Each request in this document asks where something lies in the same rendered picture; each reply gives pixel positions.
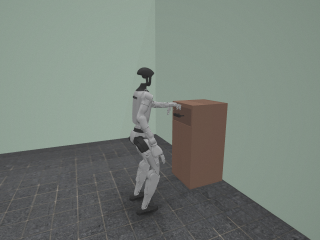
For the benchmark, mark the robot left forearm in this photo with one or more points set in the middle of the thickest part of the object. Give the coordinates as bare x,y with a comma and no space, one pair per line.
161,104

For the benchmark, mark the cabinet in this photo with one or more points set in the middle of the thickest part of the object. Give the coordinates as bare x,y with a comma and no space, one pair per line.
198,150

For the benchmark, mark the handle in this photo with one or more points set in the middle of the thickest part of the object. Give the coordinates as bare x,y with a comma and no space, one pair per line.
177,115

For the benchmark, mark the robot right forearm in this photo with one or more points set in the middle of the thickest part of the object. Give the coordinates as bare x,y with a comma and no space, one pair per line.
147,131

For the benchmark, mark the robot right hand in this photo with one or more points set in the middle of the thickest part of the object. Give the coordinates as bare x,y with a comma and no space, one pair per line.
156,151

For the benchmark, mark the drawer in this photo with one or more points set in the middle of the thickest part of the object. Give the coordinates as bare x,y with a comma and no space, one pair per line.
187,112

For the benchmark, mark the robot left foot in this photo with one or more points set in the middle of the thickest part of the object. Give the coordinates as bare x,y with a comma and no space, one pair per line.
134,197

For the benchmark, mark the robot left hand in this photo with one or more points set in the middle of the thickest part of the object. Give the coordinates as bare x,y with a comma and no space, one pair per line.
173,104

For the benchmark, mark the robot left shin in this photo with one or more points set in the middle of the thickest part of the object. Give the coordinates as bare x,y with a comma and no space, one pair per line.
140,179

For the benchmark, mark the right robot upper arm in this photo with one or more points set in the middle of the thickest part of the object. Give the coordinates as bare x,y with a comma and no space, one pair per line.
146,100

